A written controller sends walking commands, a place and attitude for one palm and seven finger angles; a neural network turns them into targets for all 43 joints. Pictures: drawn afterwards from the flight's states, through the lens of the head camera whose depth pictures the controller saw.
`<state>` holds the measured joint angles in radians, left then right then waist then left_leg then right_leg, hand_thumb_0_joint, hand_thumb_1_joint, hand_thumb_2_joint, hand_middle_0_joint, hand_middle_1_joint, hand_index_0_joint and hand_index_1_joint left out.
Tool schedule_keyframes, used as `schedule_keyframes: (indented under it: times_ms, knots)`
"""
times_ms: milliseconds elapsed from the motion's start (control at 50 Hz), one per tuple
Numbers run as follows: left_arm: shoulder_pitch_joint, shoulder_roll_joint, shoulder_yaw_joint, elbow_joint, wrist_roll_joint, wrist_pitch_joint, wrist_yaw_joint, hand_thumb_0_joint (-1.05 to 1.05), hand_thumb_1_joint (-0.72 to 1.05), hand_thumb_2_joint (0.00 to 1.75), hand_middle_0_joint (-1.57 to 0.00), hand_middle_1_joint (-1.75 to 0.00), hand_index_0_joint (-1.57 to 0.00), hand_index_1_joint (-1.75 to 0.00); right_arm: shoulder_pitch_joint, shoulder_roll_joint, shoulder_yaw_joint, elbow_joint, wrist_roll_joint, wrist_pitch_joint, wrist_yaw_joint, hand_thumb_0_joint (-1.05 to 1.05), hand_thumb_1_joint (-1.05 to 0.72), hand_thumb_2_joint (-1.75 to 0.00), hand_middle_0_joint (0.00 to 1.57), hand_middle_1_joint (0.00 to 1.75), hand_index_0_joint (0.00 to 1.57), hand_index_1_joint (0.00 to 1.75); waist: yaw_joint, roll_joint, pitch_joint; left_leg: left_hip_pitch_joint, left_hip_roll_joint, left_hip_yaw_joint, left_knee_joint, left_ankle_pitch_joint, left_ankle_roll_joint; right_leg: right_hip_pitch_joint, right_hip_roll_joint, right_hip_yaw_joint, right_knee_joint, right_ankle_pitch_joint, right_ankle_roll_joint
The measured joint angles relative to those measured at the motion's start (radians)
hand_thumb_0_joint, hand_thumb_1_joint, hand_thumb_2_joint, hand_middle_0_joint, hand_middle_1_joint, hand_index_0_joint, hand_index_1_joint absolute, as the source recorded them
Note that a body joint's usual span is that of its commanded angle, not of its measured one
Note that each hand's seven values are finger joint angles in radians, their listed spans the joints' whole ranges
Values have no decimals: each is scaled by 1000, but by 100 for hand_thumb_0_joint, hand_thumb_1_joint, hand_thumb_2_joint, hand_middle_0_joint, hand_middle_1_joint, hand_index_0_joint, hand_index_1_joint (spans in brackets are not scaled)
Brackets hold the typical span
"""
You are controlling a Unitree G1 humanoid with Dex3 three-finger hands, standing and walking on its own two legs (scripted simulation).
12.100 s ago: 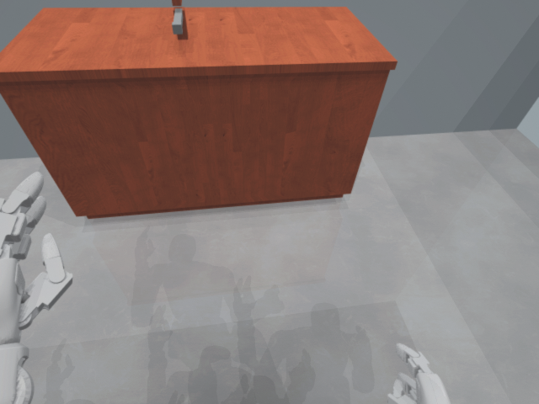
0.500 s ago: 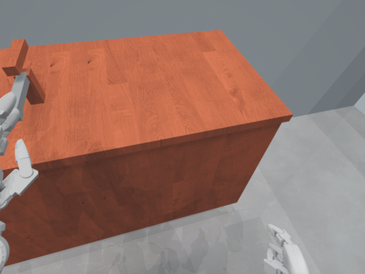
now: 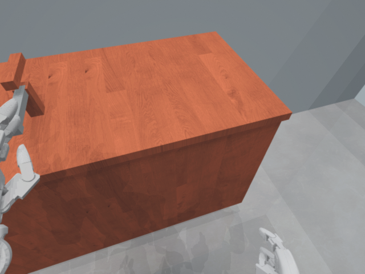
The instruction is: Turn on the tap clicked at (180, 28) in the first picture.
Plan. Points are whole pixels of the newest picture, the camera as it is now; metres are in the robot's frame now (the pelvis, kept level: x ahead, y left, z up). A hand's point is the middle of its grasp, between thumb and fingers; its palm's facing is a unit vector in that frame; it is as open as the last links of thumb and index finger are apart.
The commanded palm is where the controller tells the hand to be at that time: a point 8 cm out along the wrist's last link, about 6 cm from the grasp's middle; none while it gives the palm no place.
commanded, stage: shuffle to correct the standing spot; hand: left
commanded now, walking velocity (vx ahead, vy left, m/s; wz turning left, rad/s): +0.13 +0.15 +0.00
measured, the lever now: (13, 127) +0.39 +0.41 +0.10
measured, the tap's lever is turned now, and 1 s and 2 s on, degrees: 0 0 0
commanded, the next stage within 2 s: come to a stop and stand still in 0.40 s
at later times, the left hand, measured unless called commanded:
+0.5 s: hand (1, 153) +0.26 +0.31 +0.18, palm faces +0.43 -0.80 -0.43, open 7.4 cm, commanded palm +0.19 +0.35 +0.19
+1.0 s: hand out of the picture +0.28 +0.33 +0.19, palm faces +0.39 -0.80 -0.46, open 7.4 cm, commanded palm +0.22 +0.37 +0.19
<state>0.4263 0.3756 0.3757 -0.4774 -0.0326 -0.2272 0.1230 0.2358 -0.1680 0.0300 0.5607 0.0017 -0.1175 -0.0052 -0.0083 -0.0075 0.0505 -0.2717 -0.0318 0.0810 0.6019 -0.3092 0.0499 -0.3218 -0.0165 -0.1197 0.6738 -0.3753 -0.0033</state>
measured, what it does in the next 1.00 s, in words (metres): steps to the left: left foot, then right foot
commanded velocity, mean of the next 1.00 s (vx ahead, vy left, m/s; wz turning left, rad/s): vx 0.03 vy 0.03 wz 0.00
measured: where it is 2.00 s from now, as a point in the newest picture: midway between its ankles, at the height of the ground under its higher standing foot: outside the picture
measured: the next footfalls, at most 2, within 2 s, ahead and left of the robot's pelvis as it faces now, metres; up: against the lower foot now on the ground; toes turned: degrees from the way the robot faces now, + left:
left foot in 0.36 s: +0.10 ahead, +0.21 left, +0.00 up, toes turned -3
right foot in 0.90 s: +0.12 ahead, +0.01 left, +0.00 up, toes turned -2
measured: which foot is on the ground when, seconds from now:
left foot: down 0.00-0.00, up 0.02-0.34, down 0.36-1.00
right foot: down 0.00-0.68, up 0.70-0.88, down 0.90-1.00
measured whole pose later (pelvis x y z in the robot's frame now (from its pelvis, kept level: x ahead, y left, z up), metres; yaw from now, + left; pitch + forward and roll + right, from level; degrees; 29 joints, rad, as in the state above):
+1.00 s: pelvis +0.06 +0.09 +0.01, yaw +1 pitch -1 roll -1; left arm 0.41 0.41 0.36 -0.50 -0.02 -0.16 0.10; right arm 0.20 -0.17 0.03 0.58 -0.01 -0.13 -0.03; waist 0.03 0.01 0.04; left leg -0.27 0.06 0.04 0.52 -0.22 -0.02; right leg -0.21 0.07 -0.07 0.44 -0.21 -0.07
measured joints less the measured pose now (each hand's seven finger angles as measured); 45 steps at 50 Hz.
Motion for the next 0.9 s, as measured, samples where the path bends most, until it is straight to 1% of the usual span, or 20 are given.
schedule_keyframes:
  times_ms: [20,60,100,140,180,240,300,340,360,400,440,480,520,600,620,660,700,740,780,900]
  knots:
    - [8,12,0,-7,4,-5,-1,1,89,90,-21,-30,-21,-30,0,-6,2,-3,-3,3,0,2,-90,-90,21,30,20,30,-2,8,-2,-25,3,-2,52,-36,0,8,3,-6,-40,51,-37]
    - [6,15,-5,-4,0,-11,-8,1,89,90,-21,-30,-21,-30,-13,-21,-8,20,-10,21,2,2,-90,-90,21,30,20,30,-3,28,7,-104,5,-39,258,-103,-19,6,8,-20,-27,64,-70]
    - [8,5,-5,5,-7,-12,-14,1,89,90,-22,-30,-21,-30,-18,-35,-19,48,-10,37,6,2,-90,-90,21,30,20,30,5,27,10,-179,6,-62,448,-79,-40,20,3,-15,-47,65,-69]
    - [22,-5,2,13,-8,-14,-13,1,89,90,-22,-30,-21,-30,-14,-50,-28,62,-8,47,6,2,-90,-90,21,30,20,30,8,21,8,-228,27,-70,524,-41,-54,41,-6,-8,-89,80,-59]
    - [35,-11,7,20,-5,-17,-7,1,89,90,-22,-30,-21,-30,-7,-63,-36,65,-8,49,0,2,-90,-90,21,30,20,30,9,9,8,-248,58,-70,486,-6,-59,57,-20,-2,-126,97,-49]
    - [42,-14,7,15,-1,-13,6,1,89,90,-22,-30,-21,-30,2,-78,-50,61,-11,37,-13,2,-90,-90,21,30,20,30,12,-17,22,-204,93,-46,272,25,-53,73,-53,10,-143,100,-29]
    - [39,-17,-1,-13,2,-6,15,1,89,90,-22,-30,-21,-30,4,-91,-67,51,-13,21,-24,2,-90,-90,20,30,20,30,17,-32,37,-106,94,-11,53,72,-45,82,-82,22,-111,73,-3]
    - [37,-14,-1,-41,1,-7,16,1,89,90,-22,-30,-21,-30,4,-105,-76,32,-9,12,-31,2,-90,-90,20,30,20,30,16,-16,33,-37,91,-10,-56,106,-32,70,-83,26,-53,37,17]
    - [29,-5,4,-51,-1,-11,16,1,89,90,-22,-30,-21,-30,-3,-103,-82,27,-6,8,-35,2,-90,-90,20,30,20,30,12,-11,31,-30,89,-17,-60,119,-29,55,-85,28,-11,12,26]
    - [-1,24,20,-35,-3,-21,14,1,89,90,-22,-30,-21,-30,-26,-70,-84,29,2,8,-37,2,-91,-90,20,30,20,30,10,-45,33,-47,70,-7,2,73,-55,24,-91,64,78,-62,25]
    - [-19,36,32,-10,-2,-14,10,1,89,90,-22,-30,-21,-30,-37,-38,-73,22,1,0,-35,2,-91,-90,20,30,20,30,5,-52,26,-54,62,-4,26,42,-66,1,-70,69,137,-122,18]
    - [-22,31,33,-6,-1,-1,11,1,89,90,-21,-30,-21,-30,-38,-17,-53,10,4,-11,-25,2,-91,-90,20,30,20,30,-1,-41,19,-62,59,-11,44,29,-66,17,-45,49,80,-87,9]
    - [-14,8,14,-14,2,1,9,1,89,90,-21,-30,-21,-30,-34,-16,-36,8,5,-15,-15,2,-90,-90,20,30,20,30,-12,2,15,-75,69,-38,82,7,-54,47,-23,31,28,8,-10]
    - [22,-17,-10,-50,-4,-7,5,1,89,90,-22,-30,-21,-30,-28,-10,-16,44,5,9,0,2,-90,-90,21,30,20,30,18,7,1,-125,49,-42,249,-98,-59,79,-33,38,-16,-12,-7]
    - [23,-18,-7,-55,-3,-9,8,1,89,90,-22,-30,-21,-30,-28,-9,-9,52,3,14,-1,2,-90,-90,21,30,20,30,29,-3,3,-112,49,-37,205,-84,-57,85,-39,46,-27,-8,0]
    - [15,-16,4,-59,-5,-9,15,1,89,90,-22,-30,-21,-30,-25,-15,1,50,-1,17,-9,2,-90,-90,21,30,20,30,39,-1,7,-55,56,-42,34,78,-53,87,-41,53,-15,-13,15]
    - [-25,-4,13,-29,-9,-4,19,1,89,90,-22,-30,-21,-30,-38,1,-7,62,-1,17,-19,2,-90,-90,21,30,20,30,48,-24,19,-37,39,-25,21,54,-42,64,-48,95,52,-56,20]
    - [-63,-5,14,15,-16,20,18,1,89,90,-21,-30,-21,-30,-50,25,-7,71,-7,15,-24,2,-90,-90,21,30,20,30,44,-43,27,-14,24,-19,-10,44,-35,36,-28,134,131,-108,21]
    - [-78,-15,5,26,-14,49,20,1,89,90,-21,-30,-21,-30,-53,41,1,66,-13,3,-20,2,-90,-90,21,30,20,30,29,-45,29,10,23,-31,-67,73,-37,25,-3,129,140,-90,17]
    - [13,-1,-21,-71,-10,60,12,2,90,90,-21,-30,-20,-30,-47,42,25,8,-16,-27,-7,2,-90,-90,21,30,21,30,18,-39,12,20,53,-22,-118,102,-53,80,36,69,-147,86,5]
